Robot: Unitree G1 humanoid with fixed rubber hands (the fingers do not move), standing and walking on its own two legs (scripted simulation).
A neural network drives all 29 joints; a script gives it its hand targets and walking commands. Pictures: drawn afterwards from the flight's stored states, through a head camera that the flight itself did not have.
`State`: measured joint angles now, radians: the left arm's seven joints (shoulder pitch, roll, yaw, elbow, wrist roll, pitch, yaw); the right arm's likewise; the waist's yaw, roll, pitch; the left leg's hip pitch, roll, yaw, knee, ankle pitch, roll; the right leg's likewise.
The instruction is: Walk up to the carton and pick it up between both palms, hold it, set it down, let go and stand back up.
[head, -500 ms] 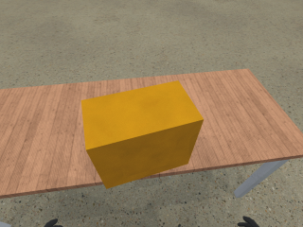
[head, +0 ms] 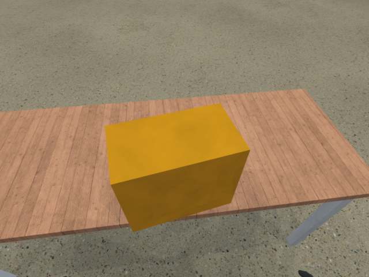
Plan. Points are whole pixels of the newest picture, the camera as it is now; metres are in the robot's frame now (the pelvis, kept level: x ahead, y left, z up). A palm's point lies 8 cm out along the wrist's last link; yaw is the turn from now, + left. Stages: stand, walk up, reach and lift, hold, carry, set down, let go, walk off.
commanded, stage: walk up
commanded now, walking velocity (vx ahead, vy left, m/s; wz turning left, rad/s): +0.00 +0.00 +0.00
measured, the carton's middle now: (175, 169) +0.38 +0.02 -0.02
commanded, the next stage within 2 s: reach and lift in 1.92 s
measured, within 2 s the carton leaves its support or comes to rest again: neither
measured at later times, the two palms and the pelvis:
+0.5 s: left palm out of the picture +0.08 +0.31 -0.11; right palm out of the picture +0.13 -0.30 -0.12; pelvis +0.01 -0.01 -0.01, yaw +6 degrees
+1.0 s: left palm out of the picture +0.05 +0.32 -0.13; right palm (311, 270) +0.16 -0.30 -0.13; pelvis +0.01 -0.01 -0.03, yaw +10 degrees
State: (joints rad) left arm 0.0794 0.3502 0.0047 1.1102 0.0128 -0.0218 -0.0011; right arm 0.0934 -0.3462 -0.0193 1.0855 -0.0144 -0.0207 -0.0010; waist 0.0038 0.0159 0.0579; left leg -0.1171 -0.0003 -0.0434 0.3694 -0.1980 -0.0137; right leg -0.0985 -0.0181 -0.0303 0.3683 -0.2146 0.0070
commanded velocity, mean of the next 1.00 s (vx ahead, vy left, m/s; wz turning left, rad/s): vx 0.00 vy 0.00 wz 0.00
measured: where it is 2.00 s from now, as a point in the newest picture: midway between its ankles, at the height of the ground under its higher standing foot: outside the picture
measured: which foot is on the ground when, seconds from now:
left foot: down 0.00-1.00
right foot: down 0.00-1.00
